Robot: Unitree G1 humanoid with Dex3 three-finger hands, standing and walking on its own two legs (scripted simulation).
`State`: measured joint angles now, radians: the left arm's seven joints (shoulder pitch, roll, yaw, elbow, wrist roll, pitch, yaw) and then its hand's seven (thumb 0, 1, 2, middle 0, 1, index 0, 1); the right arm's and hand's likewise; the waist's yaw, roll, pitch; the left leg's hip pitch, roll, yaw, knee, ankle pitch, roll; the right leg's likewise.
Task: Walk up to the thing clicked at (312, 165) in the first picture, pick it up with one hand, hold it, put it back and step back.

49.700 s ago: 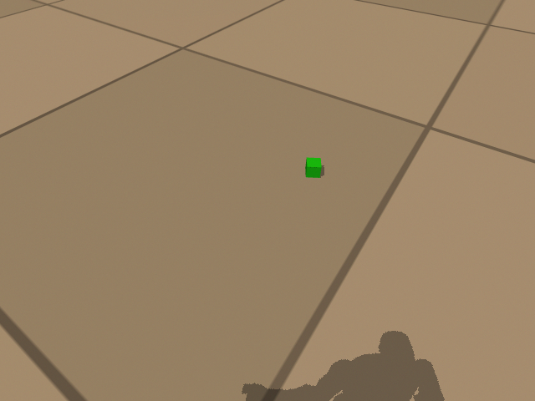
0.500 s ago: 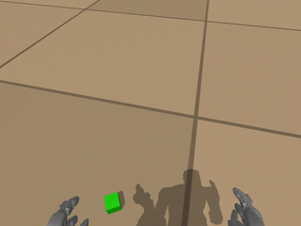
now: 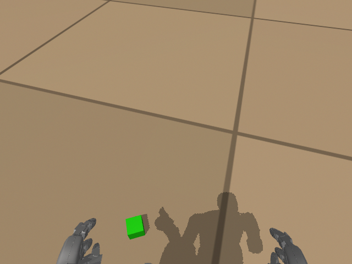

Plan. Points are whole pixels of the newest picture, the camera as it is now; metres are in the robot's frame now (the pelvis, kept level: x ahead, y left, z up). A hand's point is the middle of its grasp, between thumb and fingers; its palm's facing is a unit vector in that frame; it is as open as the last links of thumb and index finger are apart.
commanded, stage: stand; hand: left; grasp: from above
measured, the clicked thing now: (135, 227) +0.42 +0.23 -0.68
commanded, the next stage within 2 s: none
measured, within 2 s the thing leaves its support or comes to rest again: neither
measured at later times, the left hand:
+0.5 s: hand out of the picture +0.03 +0.24 -0.12, palm faces +0.04 -0.95 -0.31, open 7.4 cm
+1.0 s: hand out of the picture +0.05 +0.24 -0.10, palm faces +0.02 -0.94 -0.33, open 7.4 cm
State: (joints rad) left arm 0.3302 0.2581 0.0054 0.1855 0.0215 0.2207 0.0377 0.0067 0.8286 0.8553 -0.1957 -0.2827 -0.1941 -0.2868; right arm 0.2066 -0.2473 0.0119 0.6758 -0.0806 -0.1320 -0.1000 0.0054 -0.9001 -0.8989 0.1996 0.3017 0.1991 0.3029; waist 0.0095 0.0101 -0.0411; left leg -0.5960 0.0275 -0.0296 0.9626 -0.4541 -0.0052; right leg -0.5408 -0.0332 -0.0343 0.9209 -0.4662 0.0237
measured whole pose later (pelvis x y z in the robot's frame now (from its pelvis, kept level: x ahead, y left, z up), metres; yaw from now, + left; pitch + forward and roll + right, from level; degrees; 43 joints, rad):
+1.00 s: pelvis +0.00 +0.00 +0.06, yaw +0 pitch -4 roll +0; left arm 0.16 0.29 0.03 1.14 0.02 0.00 0.03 0.00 0.90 0.90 -0.20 -0.30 -0.20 -0.30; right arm 0.14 -0.31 -0.03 1.12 -0.02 0.00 -0.01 0.00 -0.91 -0.90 0.20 0.30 0.20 0.30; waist 0.01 0.01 0.07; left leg -0.12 0.01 0.00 0.38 -0.18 0.00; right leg -0.09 -0.05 -0.02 0.36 -0.20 0.04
